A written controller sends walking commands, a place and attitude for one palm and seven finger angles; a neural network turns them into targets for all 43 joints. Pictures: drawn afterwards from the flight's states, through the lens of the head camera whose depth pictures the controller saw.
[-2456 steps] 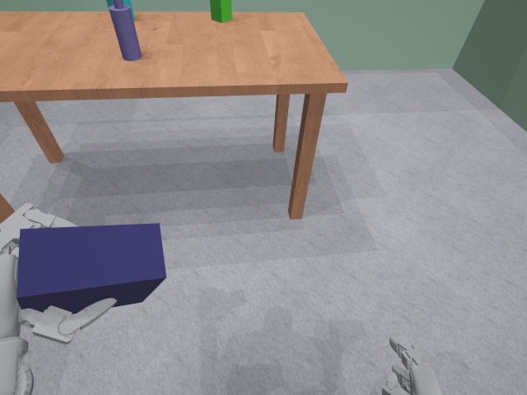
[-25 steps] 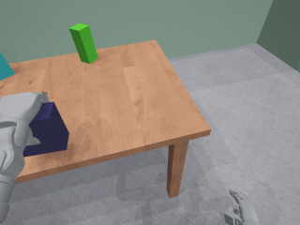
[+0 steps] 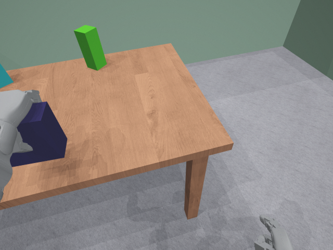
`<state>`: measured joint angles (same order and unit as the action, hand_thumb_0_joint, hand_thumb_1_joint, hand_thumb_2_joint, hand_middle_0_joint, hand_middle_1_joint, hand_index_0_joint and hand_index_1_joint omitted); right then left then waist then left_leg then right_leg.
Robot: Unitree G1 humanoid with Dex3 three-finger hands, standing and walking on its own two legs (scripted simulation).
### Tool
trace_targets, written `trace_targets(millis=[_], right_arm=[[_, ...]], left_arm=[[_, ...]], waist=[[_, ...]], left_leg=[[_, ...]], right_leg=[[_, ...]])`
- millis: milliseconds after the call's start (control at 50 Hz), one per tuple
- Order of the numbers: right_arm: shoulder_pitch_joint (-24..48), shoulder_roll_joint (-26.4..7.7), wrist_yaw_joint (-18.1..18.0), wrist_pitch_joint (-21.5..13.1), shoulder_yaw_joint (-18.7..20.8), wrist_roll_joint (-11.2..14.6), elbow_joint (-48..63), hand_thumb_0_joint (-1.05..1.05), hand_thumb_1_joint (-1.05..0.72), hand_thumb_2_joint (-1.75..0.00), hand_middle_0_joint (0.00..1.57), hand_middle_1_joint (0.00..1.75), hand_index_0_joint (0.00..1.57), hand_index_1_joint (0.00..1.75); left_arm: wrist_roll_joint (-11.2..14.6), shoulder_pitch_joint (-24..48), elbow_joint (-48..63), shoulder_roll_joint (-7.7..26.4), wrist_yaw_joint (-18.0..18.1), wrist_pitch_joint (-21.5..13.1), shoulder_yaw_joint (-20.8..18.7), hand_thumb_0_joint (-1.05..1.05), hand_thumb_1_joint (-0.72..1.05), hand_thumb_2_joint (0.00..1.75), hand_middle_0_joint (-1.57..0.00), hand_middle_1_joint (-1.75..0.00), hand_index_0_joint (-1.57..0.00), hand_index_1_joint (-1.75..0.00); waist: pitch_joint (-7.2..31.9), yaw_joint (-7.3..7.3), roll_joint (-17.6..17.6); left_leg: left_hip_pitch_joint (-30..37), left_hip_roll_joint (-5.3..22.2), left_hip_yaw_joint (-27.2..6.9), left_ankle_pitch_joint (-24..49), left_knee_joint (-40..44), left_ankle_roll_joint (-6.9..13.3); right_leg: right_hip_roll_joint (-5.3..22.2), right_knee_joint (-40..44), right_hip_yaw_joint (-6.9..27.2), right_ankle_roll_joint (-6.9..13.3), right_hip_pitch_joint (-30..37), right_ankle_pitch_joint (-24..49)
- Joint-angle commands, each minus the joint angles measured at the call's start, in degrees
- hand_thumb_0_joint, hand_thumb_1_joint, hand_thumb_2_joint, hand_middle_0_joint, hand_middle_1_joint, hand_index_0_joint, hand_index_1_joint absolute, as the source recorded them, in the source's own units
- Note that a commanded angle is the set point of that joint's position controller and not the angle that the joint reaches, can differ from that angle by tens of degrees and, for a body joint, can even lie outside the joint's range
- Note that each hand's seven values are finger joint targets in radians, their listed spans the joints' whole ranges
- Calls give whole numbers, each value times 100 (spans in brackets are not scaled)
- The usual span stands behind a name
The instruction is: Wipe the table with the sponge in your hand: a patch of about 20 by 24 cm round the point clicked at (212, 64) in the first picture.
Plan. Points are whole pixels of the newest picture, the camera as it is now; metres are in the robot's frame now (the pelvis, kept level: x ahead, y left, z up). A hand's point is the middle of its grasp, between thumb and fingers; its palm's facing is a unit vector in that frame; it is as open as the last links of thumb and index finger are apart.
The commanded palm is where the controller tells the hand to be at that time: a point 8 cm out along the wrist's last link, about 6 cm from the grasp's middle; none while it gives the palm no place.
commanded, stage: lift the sponge slowly off the table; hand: left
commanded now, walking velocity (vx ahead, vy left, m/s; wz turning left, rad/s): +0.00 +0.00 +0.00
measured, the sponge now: (31, 141) +0.29 +0.38 +0.11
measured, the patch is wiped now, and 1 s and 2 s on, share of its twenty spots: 1.00 1.00 1.00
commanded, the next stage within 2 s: bring the sponge back beside the body in 0.22 s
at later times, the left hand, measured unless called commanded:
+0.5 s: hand (27, 125) +0.29 +0.35 +0.17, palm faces +0.05 +0.02 -1.00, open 10.4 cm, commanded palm +0.25 +0.35 +0.24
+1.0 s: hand (30, 149) +0.24 +0.32 +0.16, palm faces +0.07 -0.03 -1.00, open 10.4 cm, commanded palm +0.20 +0.32 +0.23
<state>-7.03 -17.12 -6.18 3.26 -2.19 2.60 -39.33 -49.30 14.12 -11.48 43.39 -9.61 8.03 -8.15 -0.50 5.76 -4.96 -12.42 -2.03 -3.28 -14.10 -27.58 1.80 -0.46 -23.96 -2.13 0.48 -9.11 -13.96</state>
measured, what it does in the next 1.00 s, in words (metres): stands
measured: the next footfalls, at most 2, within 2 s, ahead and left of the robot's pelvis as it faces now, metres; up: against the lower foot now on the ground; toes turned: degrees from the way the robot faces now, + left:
none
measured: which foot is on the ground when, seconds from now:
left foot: down 0.00-1.00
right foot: down 0.00-1.00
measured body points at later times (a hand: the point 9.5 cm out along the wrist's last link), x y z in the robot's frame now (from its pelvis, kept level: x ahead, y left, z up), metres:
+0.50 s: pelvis +0.00 +0.01 +0.00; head +0.00 -0.02 +0.45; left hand +0.28 +0.34 +0.23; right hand +0.22 -0.21 -0.10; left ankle +0.01 +0.10 -0.74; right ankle -0.01 -0.12 -0.74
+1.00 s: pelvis -0.01 +0.00 +0.00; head -0.02 -0.03 +0.45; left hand +0.23 +0.32 +0.21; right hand +0.24 -0.20 -0.08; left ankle +0.01 +0.10 -0.74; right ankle -0.01 -0.12 -0.74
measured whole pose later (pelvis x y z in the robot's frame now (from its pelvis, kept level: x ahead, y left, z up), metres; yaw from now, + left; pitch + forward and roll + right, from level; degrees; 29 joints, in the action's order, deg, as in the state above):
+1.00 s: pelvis -0.01 +0.00 +0.00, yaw -1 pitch -3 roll -1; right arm -2.0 -15.4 -5.2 3.3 -4.6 2.2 -36.7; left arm -47.2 -0.4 9.8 38.9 -9.2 18.7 -4.3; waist -0.4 8.1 -5.4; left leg -9.7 -1.7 -2.5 -13.6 -26.6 1.5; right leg -0.7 -24.2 -1.3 0.7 -7.3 -13.7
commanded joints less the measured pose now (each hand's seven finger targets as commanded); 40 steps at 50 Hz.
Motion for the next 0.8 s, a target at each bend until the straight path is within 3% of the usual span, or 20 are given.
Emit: trace_targets(millis=[0,60,100,120,160,200,240,260,340,360,400,440,460,500,580,620,680,700,720,780], right_arm=[[896,-581,-24,-300,167,-12,881,0,-90,-90,20,30,20,30],[1025,-628,2,-244,130,14,936,0,-90,-90,20,30,20,30],[992,-572,1,-245,98,9,925,0,-90,-90,20,30,20,30],[951,-621,12,-229,122,1,890,0,-90,-90,20,30,20,30],[1061,-617,33,-219,106,6,1000,0,-90,-90,20,30,20,30],[970,-555,46,-190,92,-1,971,0,-90,-90,20,30,20,30],[989,-610,62,-165,110,-9,993,0,-90,-90,20,30,20,30],[1089,-590,74,-189,71,10,1096,0,-90,-90,20,30,20,30],[1033,-531,100,-200,110,-32,1095,0,-90,-90,20,30,20,30],[1139,-540,124,-203,82,-11,1134,0,-90,-90,20,30,20,30],[1106,-497,129,-207,62,-21,1079,0,-90,-90,20,30,20,30],[1164,-537,133,-195,97,-46,1100,0,-90,-90,20,30,20,30],[1299,-522,148,-200,62,-20,1146,0,-90,-90,20,30,20,30],[1255,-456,153,-221,49,-21,1096,0,-90,-90,20,30,20,30],[1373,-461,138,-267,26,-30,1145,0,-90,-90,20,30,20,30],[1354,-500,116,-237,47,-25,1083,0,-90,-90,20,30,20,30],[1480,-465,99,-263,-15,-19,1134,0,-90,-90,20,30,20,30],[1452,-442,80,-251,-7,-16,1116,0,-90,-90,20,30,20,30],[1427,-484,65,-238,3,-24,1090,0,-90,-90,20,30,20,30],[1550,-438,48,-295,-44,-32,1166,0,-90,-90,20,30,20,30]], left_arm=[[-68,2188,1048,1988,258,201,-852,0,10,130,-120,-160,-120,-160],[-117,2377,1073,2145,157,348,-876,0,10,130,-120,-160,-120,-160],[-99,2450,952,1874,76,406,-593,0,10,130,-120,-160,-120,-160],[-132,2379,921,2040,46,425,-723,0,10,130,-120,-160,-120,-160],[-163,2278,1112,2038,-41,477,-749,0,10,130,-120,-160,-120,-160],[-137,2060,970,1785,-110,492,-575,0,10,130,-120,-160,-120,-160],[-132,2125,1201,1960,-141,468,-692,0,10,130,-120,-160,-120,-160],[-147,2217,1439,1922,-143,472,-654,0,10,130,-120,-160,-120,-160],[-34,1662,1752,1796,-54,432,-770,0,10,130,-120,-160,-120,-160],[-31,1621,1851,1877,-22,483,-888,0,10,130,-120,-160,-120,-160],[-1,1594,1785,1645,54,544,-718,0,10,130,-120,-160,-120,-160],[9,1419,2058,1868,149,592,-944,0,10,130,-120,-160,-120,-160],[-6,1470,2220,1851,179,666,-943,0,10,130,-120,-160,-120,-160],[6,1296,2206,1581,231,720,-763,0,10,130,-120,-160,-120,-160],[23,1160,2580,1590,275,888,-793,0,10,130,-120,-160,-120,-160],[68,886,2411,1483,253,965,-708,0,10,130,-120,-160,-120,-160],[15,1007,2682,1501,213,1037,-673,0,10,130,-120,-160,-120,-160],[70,822,2569,1324,197,1055,-552,0,10,130,-120,-160,-120,-160],[69,732,2518,1383,182,1068,-588,0,10,130,-120,-160,-120,-160],[22,840,2877,1374,159,1048,-571,0,10,130,-120,-160,-120,-160]], waist=[[1534,-17,-251],[1521,-14,-290],[1469,-49,-149],[1510,-23,-192],[1619,15,-335],[1523,-21,-53],[1543,5,-93],[1631,14,-353],[1626,100,-157],[1608,122,-271],[1501,98,-92],[1601,195,-209],[1619,190,-398],[1532,155,-248],[1650,194,-202],[1402,146,-57],[1479,153,-155],[1280,107,-105],[1201,112,-88],[1369,135,-199]], left_leg=[[315,-75,81,1745,389,30],[285,-62,74,1646,445,10],[277,-51,79,1598,482,11],[289,-28,54,1623,508,-1],[363,-22,63,1798,462,12],[326,3,62,1856,470,9],[351,17,56,1764,510,4],[411,18,34,1820,504,6],[448,22,12,2066,465,-1],[436,39,17,2008,471,-2],[359,43,31,1920,497,-25],[358,10,57,1930,504,-27],[387,22,42,1881,501,-34],[363,28,34,1932,516,-49],[387,8,50,1888,484,-32],[322,6,88,1637,525,-25],[332,-4,91,1631,501,-16],[326,4,103,1527,534,-8],[298,15,101,1402,574,-11],[371,5,100,1429,507,2]], right_leg=[[-136,152,-22,294,630,1220],[-155,200,-4,311,631,1168],[-124,207,-42,288,623,1113],[-134,212,-40,294,615,1108],[-147,196,1,320,672,1232],[-135,181,-73,287,640,1222],[-133,204,-61,279,610,1182],[-162,201,-32,316,615,1141],[-128,158,-39,290,691,1282],[-162,176,-3,315,680,1217],[-136,157,-54,294,652,1162],[-121,135,12,300,780,1248],[-159,150,51,331,752,1167],[-153,130,-26,309,722,1116],[-133,85,24,319,816,1183],[-130,163,31,286,717,1104],[-135,121,27,305,735,1046],[-140,176,7,280,654,971],[-135,210,15,273,611,905],[-127,158,65,306,660,905]])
